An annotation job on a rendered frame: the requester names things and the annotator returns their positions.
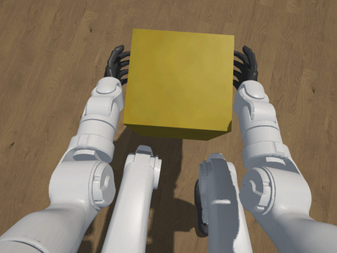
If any left robot hand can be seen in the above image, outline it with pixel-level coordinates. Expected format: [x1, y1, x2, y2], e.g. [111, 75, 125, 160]
[104, 45, 131, 85]

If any left robot upper arm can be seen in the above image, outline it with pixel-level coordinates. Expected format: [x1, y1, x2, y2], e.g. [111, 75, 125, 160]
[0, 160, 116, 253]

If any right robot thigh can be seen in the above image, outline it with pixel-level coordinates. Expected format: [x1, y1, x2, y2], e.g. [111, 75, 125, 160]
[199, 158, 253, 253]

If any left robot forearm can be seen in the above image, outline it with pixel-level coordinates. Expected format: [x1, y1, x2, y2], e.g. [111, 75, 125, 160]
[49, 77, 124, 200]

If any robot thigh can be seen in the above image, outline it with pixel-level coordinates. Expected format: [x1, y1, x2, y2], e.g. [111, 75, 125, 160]
[101, 150, 162, 253]
[199, 158, 253, 253]

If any carton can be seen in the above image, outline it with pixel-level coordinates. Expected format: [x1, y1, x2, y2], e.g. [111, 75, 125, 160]
[123, 28, 234, 141]

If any right robot forearm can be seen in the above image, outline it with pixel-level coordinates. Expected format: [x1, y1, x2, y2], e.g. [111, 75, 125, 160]
[233, 80, 312, 200]

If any right robot hand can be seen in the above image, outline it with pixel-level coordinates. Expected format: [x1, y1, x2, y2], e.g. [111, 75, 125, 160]
[233, 46, 258, 90]

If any left robot thigh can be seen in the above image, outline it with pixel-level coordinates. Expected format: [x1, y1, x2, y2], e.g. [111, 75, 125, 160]
[101, 150, 162, 253]

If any right robot upper arm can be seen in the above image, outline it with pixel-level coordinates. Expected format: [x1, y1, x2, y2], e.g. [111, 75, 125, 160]
[239, 166, 337, 253]

